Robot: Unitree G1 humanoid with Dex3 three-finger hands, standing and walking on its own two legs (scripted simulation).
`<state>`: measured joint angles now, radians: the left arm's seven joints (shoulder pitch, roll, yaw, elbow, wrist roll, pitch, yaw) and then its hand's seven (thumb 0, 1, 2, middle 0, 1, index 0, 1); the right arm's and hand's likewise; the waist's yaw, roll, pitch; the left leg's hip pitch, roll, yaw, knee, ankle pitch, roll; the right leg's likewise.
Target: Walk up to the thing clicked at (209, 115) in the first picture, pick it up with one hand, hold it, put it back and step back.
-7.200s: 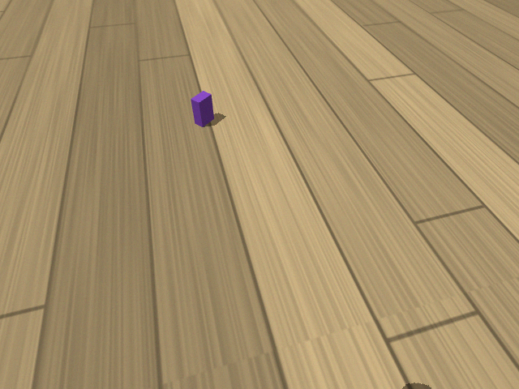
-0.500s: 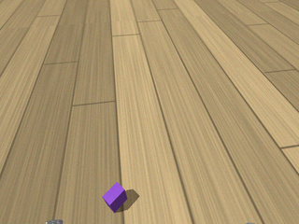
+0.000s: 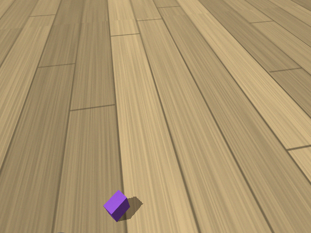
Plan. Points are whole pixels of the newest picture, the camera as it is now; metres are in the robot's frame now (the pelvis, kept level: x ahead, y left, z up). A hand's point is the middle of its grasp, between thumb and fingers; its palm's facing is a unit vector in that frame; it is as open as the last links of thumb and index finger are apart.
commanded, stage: walk up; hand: left
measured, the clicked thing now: (117, 206) +0.36 +0.23 -0.69
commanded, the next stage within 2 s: stand in 0.18 s
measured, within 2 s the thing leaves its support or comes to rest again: neither
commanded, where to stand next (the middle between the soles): +0.00 +0.02 m, yaw +1 degrees
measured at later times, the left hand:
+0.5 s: hand out of the picture +0.08 +0.25 -0.15, palm faces -0.02 -0.94 -0.35, open 7.4 cm
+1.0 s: hand out of the picture +0.06 +0.24 -0.15, palm faces -0.02 -0.94 -0.35, open 7.4 cm
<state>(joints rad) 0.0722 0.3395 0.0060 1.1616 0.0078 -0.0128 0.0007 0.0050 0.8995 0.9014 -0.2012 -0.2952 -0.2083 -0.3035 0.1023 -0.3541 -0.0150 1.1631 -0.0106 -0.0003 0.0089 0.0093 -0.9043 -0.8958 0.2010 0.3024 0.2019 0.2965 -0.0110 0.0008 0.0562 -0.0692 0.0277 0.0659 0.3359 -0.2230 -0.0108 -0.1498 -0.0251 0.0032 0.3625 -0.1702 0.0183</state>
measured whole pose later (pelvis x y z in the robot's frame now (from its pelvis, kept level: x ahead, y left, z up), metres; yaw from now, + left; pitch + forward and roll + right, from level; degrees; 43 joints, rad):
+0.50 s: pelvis -0.01 +0.00 +0.00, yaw +0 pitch -3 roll +0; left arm 0.07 0.35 -0.01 1.14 0.00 -0.01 0.00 0.00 0.90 0.90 -0.20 -0.30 -0.21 -0.30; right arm 0.07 -0.34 -0.01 1.15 -0.01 0.00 0.01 0.01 -0.90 -0.90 0.20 0.30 0.20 0.30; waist -0.01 0.00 0.05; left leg -0.06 0.03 0.06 0.29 -0.19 -0.02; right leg -0.14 -0.02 0.00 0.32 -0.14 0.01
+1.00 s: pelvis -0.01 -0.01 +0.00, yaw +1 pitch -3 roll +0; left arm 0.11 0.36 -0.01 1.14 0.01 -0.01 0.00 0.01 0.90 0.90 -0.20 -0.30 -0.21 -0.30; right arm 0.12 -0.35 -0.01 1.15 -0.02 0.00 0.01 0.01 -0.90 -0.90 0.20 0.30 0.20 0.30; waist -0.01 0.00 0.05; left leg -0.08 0.04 0.05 0.31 -0.19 -0.03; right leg -0.15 -0.02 -0.02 0.33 -0.14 0.00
